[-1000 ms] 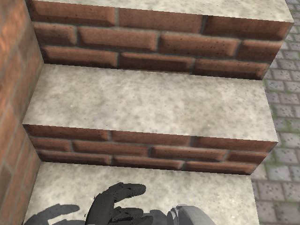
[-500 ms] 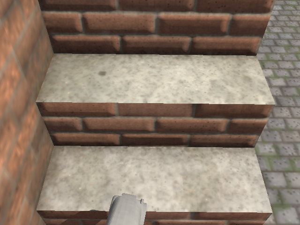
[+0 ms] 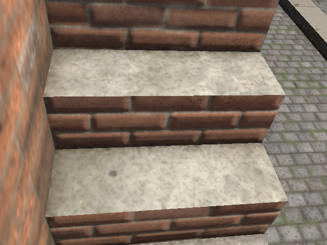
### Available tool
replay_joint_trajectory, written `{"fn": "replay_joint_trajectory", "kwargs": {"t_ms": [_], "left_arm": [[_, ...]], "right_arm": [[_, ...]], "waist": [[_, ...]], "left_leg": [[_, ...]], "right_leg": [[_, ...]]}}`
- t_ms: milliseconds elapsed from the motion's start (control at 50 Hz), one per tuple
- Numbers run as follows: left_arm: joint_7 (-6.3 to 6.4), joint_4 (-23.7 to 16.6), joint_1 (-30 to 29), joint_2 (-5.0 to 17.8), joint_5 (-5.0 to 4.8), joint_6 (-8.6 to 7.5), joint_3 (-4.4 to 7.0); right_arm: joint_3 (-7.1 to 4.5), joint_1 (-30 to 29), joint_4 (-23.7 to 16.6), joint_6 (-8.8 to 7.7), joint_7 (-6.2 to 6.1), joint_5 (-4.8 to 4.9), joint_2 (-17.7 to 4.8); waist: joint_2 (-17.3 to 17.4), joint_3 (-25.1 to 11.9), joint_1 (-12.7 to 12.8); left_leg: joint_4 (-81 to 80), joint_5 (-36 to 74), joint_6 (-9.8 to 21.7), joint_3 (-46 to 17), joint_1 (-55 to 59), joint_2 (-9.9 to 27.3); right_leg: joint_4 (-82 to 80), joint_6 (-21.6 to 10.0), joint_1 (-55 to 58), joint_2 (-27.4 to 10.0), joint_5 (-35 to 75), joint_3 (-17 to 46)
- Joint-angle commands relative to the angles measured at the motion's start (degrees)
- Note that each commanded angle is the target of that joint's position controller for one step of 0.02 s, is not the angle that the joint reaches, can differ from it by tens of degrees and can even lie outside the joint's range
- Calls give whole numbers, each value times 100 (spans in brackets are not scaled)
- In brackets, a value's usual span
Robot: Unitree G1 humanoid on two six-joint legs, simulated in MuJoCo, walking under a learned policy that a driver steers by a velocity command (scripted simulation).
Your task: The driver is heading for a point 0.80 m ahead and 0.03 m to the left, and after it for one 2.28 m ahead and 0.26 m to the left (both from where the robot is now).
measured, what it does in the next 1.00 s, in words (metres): climbs: right foot 0.22 m higher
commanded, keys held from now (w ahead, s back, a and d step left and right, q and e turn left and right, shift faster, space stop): w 0.48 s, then w+q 0.52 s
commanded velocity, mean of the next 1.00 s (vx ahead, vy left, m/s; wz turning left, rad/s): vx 0.50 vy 0.00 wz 0.17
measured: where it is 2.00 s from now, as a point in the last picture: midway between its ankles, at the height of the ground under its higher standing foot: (190, 186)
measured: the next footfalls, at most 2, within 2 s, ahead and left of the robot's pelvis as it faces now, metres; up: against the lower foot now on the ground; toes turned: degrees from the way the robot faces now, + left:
right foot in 0.48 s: +0.30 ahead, -0.28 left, +0.22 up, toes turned -15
left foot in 1.08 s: +0.32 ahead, -0.03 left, +0.22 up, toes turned +2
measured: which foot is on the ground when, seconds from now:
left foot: down 0.00-0.54, up 0.56-1.00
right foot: up 0.00-0.46, down 0.48-1.00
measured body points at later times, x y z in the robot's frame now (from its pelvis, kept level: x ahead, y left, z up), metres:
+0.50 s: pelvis +0.16 -0.11 +0.05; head +0.20 -0.11 +0.50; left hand +0.41 +0.05 -0.02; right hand +0.16 -0.37 -0.08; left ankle +0.05 +0.11 -0.69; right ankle +0.29 -0.26 -0.50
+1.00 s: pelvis +0.24 -0.15 +0.24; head +0.23 -0.15 +0.69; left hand +0.43 +0.11 +0.18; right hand +0.32 -0.43 +0.11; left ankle +0.26 -0.02 -0.38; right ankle +0.25 -0.27 -0.49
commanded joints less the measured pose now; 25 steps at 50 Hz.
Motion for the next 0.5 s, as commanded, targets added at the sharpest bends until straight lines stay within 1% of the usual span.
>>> {"fn": "replay_joint_trajectory", "kwargs": {"t_ms": [20, 40, 60, 80, 100, 120, 140, 160, 180, 200, 220, 240, 260, 280, 300, 320, 340, 360, 380, 400, 420, 440, 460, 480, 500], "left_arm": [[128, -504, 22, -317, -117, -52, -365], [162, -583, -53, -334, -72, 23, -439], [134, -531, -132, -177, -45, 35, -452], [105, -449, -243, 7, -52, 58, -430], [54, -382, -258, -6, 33, 131, -466], [46, -309, -280, -113, 120, 146, -501], [70, -326, -497, -134, 168, 126, -519], [106, -410, -857, -138, 225, 113, -571], [126, -458, -1139, -95, 285, 67, -579], [112, -458, -1242, 32, 185, 77, -573], [120, -536, -1430, -34, 144, 92, -642], [120, -526, -1436, -159, 155, 108, -721], [-40, -1293, -1734, -873, 575, 51, -484], [-99, -1444, -1944, -785, 475, 64, -485], [-92, -1751, -2241, -731, 473, 69, -431], [-82, -1865, -2009, -685, 387, 110, -370], [-81, -2014, -2039, -566, 332, 134, -320], [-12, -2230, -2117, -386, 349, 132, -302], [-10, -2281, -2155, -331, 395, 193, -216], [-39, -2411, -2184, -315, 400, 241, -207], [-92, -2596, -2283, -297, 452, 258, -248], [-211, -2681, -2418, -285, 256, 266, -347], [-222, -2790, -2480, -477, 109, 337, -376], [-162, -2598, -1771, -458, -78, 374, -319], [-4, -2077, -664, -285, -11, 337, -129]], "right_arm": [[92, 36, 176, -419, 544, -137, 219], [73, -74, 156, -379, 611, -168, 26], [19, -171, 71, -359, 605, -130, -284], [-66, -245, -107, -348, 599, -37, -613], [-127, -18, -34, -346, 507, -192, -780], [-122, 251, 48, -377, 446, -272, -706], [-111, 519, 146, -404, 410, -330, -615], [-129, 617, 89, -445, 324, -360, -637], [-101, 709, 129, -459, 294, -399, -530], [-64, 1002, 361, -439, 278, -563, -423], [-50, 1258, 492, -388, 292, -645, -457], [-38, 1241, 604, -366, 258, -697, -376], [-280, 443, -242, -398, -527, 381, -569], [-297, 350, -335, -444, -743, 457, -835], [-385, 594, -371, -392, -847, 456, -870], [-372, 604, -384, -412, -923, 341, -764], [-403, 627, -468, -456, -910, 298, -742], [-405, 847, -513, -537, -882, 190, -711], [-404, 1086, -364, -563, -911, 151, -603], [-474, 962, -455, -557, -914, 140, -715], [-529, 782, -530, -545, -951, 134, -827], [-589, 359, -842, -514, -873, 235, -1075], [-637, 359, -800, -488, -915, 197, -1136], [-636, 566, -747, -435, -775, 94, -1218], [-476, 739, -679, -447, -556, 292, -933]], "waist": [[974, -16, 22], [720, -194, 116], [747, -269, 135], [1131, -134, 8], [1565, -89, -129], [1416, 66, -226], [1262, 202, -371], [1235, 300, -546], [1213, 407, -553], [1421, 646, -586], [1492, 757, -616], [1411, 841, -542], [725, 1352, 293], [635, 1462, 242], [828, 1742, 87], [1258, 1694, 229], [1305, 1765, 186], [1460, 1683, -38], [1423, 1469, -158], [1393, 1270, -171], [1409, 1058, -261], [1257, 819, -366], [2099, 596, -554], [1805, -99, -450], [1195, -747, -83]], "left_leg": [[-2075, 453, 821, -1368, 1761, 725], [-2351, 221, 780, -1446, 1462, 876], [-2589, -228, 815, -1556, 995, 958], [-2962, -819, 957, -1677, 433, 1102], [-3070, -1230, 1067, -1818, 298, 1167], [-3076, -1519, 1077, -1934, 520, 1236], [-3014, -1632, 1067, -2055, 928, 1271], [-3082, -1468, 1239, -2355, 1539, 1345], [-3045, -1539, 1270, -2486, 2053, 1451], [-3054, -1340, 1300, -2410, 2432, 1503], [-3226, -1329, 1407, -2589, 2763, 1712], [-3244, -1174, 1423, -2546, 3056, 1805], [-3915, -1190, 1098, -2548, 1358, 1972], [-4134, -1397, 1143, -2228, 1183, 1925], [-4143, -1333, 1092, -2199, 1609, 2023], [-4052, -1130, 1135, -1780, 2068, 1847], [-4103, -1067, 1052, -1597, 2271, 1879], [-4106, -933, 1115, -1461, 2826, 1729], [-4201, -496, 1207, -1392, 3271, 1723], [-4138, 46, 1146, -1337, 3556, 1771], [-4072, 718, 1041, -1181, 3959, 1790], [-4710, 1048, 1052, -677, 3109, 1674], [-4642, 1530, 1011, -743, 2712, 1682], [-4114, 2436, 1082, -658, 3051, 1903], [-3010, 4550, 975, 73, 2345, 1502]], "right_leg": [[238, -418, -2866, -668, -558, -82], [-310, -222, -2749, -1020, -221, -390], [-345, 21, -2640, -1198, -153, -773], [-114, 296, -2361, -1283, -454, -1044], [863, 311, -2302, -1271, -557, -1231], [1179, 340, -2697, -1323, -493, -1224], [1104, 311, -3161, -1394, -464, -1130], [1174, 303, -3648, -1366, -854, -1082], [775, 276, -4125, -1515, -1047, -962], [593, 197, -4513, -1531, -898, -842], [785, 124, -5002, -1665, -1103, -762], [680, 73, -5420, -1732, -1058, -721], [1074, 306, -3274, -1799, -956, -647], [1085, 486, -3196, -1681, -1278, -844], [1112, 566, -3663, -1767, -1795, -612], [1390, 550, -3697, -1631, -1813, -623], [1226, 519, -3795, -1709, -1883, -587], [715, 536, -3827, -1729, -2340, -578], [499, 545, -3614, -1795, -2356, -776], [74, 603, -3334, -1857, -2645, -696], [-835, 604, -3047, -1956, -2768, -747], [-3195, 459, -1103, -1842, -3401, -1417], [-4331, 188, 333, -1495, -5259, -1231], [-5058, 133, 1609, -1048, -4300, -1590], [-4890, -29, 3517, -645, -3116, -1837]]}}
